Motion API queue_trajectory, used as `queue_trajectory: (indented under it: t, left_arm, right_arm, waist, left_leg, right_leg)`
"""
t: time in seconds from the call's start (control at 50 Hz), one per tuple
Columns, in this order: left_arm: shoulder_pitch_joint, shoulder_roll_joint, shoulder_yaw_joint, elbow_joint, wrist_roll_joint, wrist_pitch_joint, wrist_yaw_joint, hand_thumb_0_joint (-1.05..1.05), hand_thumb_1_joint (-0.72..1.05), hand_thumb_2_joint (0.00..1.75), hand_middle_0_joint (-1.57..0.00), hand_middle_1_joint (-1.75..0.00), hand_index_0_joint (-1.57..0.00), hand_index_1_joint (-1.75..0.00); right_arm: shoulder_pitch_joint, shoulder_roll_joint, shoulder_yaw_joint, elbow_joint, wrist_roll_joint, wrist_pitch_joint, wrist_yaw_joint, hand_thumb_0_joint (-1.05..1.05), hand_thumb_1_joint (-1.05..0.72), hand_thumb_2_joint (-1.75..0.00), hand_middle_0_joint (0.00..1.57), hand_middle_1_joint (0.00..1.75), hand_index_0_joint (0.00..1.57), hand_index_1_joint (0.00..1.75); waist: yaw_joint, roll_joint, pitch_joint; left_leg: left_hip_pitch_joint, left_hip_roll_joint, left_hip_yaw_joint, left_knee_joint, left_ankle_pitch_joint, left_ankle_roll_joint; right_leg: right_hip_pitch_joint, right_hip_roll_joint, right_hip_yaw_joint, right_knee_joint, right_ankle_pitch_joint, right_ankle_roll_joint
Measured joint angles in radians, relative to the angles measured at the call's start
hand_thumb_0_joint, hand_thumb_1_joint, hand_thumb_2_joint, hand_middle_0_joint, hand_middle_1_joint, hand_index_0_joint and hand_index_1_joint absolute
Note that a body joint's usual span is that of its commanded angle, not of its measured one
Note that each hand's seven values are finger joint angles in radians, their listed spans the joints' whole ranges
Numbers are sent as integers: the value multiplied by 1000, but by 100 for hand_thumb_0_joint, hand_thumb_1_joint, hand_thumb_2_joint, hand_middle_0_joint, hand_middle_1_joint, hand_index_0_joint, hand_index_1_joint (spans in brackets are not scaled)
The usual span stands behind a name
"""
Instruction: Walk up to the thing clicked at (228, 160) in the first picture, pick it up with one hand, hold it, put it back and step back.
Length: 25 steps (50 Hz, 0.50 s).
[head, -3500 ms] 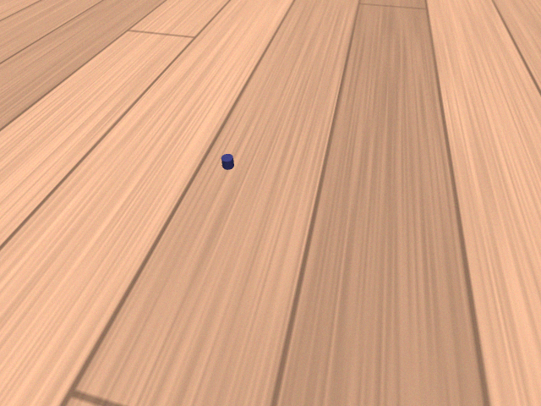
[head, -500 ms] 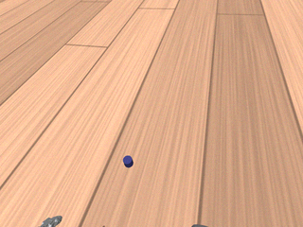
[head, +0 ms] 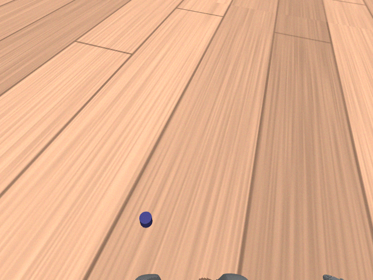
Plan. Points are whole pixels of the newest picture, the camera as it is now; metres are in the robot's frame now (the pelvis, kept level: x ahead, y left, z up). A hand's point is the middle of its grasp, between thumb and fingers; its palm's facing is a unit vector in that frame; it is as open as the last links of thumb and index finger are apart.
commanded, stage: walk up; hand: left
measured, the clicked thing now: (145, 219) +0.50 +0.21 -0.73
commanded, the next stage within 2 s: none
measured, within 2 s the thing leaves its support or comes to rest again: neither
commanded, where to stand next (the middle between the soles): +0.16 -0.03 m, yaw -1 degrees
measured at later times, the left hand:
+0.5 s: hand (96, 272) +0.15 +0.22 -0.12, palm faces -0.04 -0.90 -0.43, open 7.4 cm
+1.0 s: hand (92, 271) +0.16 +0.24 -0.16, palm faces -0.02 -0.95 -0.32, open 7.4 cm
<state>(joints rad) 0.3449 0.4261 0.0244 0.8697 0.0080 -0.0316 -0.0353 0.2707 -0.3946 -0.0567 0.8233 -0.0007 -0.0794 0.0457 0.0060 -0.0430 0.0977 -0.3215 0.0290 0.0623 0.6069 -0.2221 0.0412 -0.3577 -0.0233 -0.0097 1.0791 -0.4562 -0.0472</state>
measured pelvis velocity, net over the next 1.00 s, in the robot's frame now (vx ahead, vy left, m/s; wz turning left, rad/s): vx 0.12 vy -0.02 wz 0.01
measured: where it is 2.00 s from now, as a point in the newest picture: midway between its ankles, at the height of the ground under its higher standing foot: outside the picture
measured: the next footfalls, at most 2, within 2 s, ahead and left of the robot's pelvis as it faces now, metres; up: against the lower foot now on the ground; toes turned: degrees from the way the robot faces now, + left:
right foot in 0.32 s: +0.18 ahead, -0.15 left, +0.00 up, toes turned +0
left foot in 0.70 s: +0.18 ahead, +0.10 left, +0.00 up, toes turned +1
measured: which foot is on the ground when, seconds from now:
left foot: down 0.00-0.34, up 0.36-0.68, down 0.70-1.00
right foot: up 0.00-0.30, down 0.32-1.00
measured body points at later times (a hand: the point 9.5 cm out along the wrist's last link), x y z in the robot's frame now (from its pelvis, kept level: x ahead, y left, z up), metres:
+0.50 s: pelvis +0.08 -0.05 +0.00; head +0.11 -0.09 +0.45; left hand +0.15 +0.26 -0.09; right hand +0.15 -0.35 -0.14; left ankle +0.09 +0.10 -0.68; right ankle +0.16 -0.15 -0.73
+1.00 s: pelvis +0.12 -0.02 +0.01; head +0.12 +0.00 +0.46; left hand +0.16 +0.29 -0.13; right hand +0.19 -0.32 -0.11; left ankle +0.14 +0.10 -0.73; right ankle +0.15 -0.15 -0.73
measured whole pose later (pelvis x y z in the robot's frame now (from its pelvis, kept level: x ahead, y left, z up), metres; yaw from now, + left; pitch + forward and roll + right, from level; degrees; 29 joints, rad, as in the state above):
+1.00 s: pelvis +0.12 -0.02 +0.01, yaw +0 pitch -3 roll -1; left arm 0.19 0.38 0.00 1.07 0.01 -0.01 -0.02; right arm 0.17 -0.36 0.00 1.04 -0.01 -0.01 0.02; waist 0.01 -0.02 0.06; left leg -0.25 0.03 0.02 0.55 -0.25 0.00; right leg -0.23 -0.02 -0.03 0.51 -0.23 0.01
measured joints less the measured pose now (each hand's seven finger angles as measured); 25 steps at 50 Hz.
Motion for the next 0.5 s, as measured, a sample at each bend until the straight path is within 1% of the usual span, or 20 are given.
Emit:
queue_trajectory:
  t: [0.04,0.1,0.16,0.22,0.28,0.3,0.32,0.34,0.36,0.38,0.42,0.46,0.5]
  left_arm:
    - [-10,8,2,-3,-5,-1,-5,1,91,90,-20,-30,-20,-30]
    - [-21,14,11,-8,-7,-4,-12,1,91,90,-20,-30,-20,-30]
    - [-22,13,16,4,-4,-2,-16,1,91,90,-20,-30,-20,-30]
    - [-32,7,17,20,0,0,-12,1,91,90,-20,-30,-20,-30]
    - [-51,1,18,35,4,-6,1,1,91,90,-20,-30,-20,-30]
    - [-57,0,18,39,5,-11,6,1,91,90,-20,-30,-20,-30]
    - [-63,-2,19,43,6,-19,12,1,91,90,-20,-30,-20,-30]
    - [-77,-18,20,52,9,-24,20,1,91,90,-20,-30,-20,-30]
    - [-86,-31,17,50,11,-28,23,1,91,90,-20,-30,-20,-30]
    - [-94,-40,11,44,11,-32,21,1,91,90,-20,-30,-20,-30]
    - [-105,-54,0,29,9,-34,18,1,91,90,-20,-30,-20,-30]
    - [-106,-67,-9,17,8,-36,19,1,91,90,-20,-30,-20,-30]
    - [-103,-73,-16,12,9,-35,20,1,90,90,-20,-30,-20,-30]
  right_arm:
    - [14,12,10,-3,5,-3,-5,1,-90,-90,20,30,21,30]
    - [37,16,18,-1,5,-2,-5,1,-90,-90,21,30,21,30]
    - [50,11,18,5,0,9,-7,1,-90,-90,21,30,21,30]
    - [49,0,18,10,-6,23,-11,1,-90,-90,21,30,21,30]
    - [39,-9,20,17,-5,40,-15,1,-90,-90,21,30,21,30]
    - [34,-11,22,21,-2,48,-16,1,-90,-90,21,30,21,30]
    - [28,-13,23,26,3,56,-18,1,-90,-90,21,30,21,30]
    - [11,-20,23,37,8,64,-22,1,-90,-90,20,30,21,30]
    - [-3,-21,22,44,10,72,-26,1,-90,-90,20,30,21,30]
    - [-12,-19,24,45,10,77,-29,1,-90,-90,20,30,21,30]
    - [-21,-14,30,52,6,82,-31,1,-90,-90,20,30,20,30]
    - [-28,-15,31,66,7,86,-29,1,-90,-90,20,30,20,30]
    - [-30,-16,30,77,4,89,-25,1,-90,-90,20,30,20,30]
  waist:
    - [-4,-17,1]
    - [-8,-26,0]
    - [-7,-20,-8]
    - [-12,0,-7]
    - [-19,24,0]
    - [-18,30,2]
    - [-13,39,3]
    - [-8,72,14]
    - [-8,94,22]
    - [-7,103,28]
    - [5,102,33]
    - [13,106,29]
    - [17,110,19]
  left_leg:
    - [46,-9,4,-54,12,-5]
    - [98,-18,8,-105,16,-3]
    - [138,-20,22,-135,5,-3]
    - [148,-18,29,-124,-20,-11]
    - [125,-12,25,-61,-67,-28]
    - [112,-9,23,-27,-90,-36]
    - [97,-1,23,14,-117,-45]
    - [81,23,13,60,-142,-39]
    - [59,26,-11,115,-182,-27]
    - [34,13,-31,178,-231,-19]
    - [-12,-17,-41,289,-300,-11]
    - [-50,-26,-53,345,-295,-11]
    - [-77,-20,-68,352,-254,-17]
  right_leg:
    - [-58,-11,28,-4,61,1]
    - [-117,-39,44,-54,144,17]
    - [-142,-65,38,-157,194,41]
    - [-128,-76,15,-282,228,52]
    - [-77,-60,-2,-388,263,50]
    - [-46,-49,-9,-436,292,45]
    - [-16,-37,-12,-478,283,43]
    - [-11,-14,-22,-476,268,39]
    - [-14,-2,-31,-464,260,34]
    - [-16,-2,-35,-453,255,29]
    - [-10,-14,-30,-451,251,17]
    - [7,-20,-32,-479,260,14]
    - [25,-20,-38,-509,269,15]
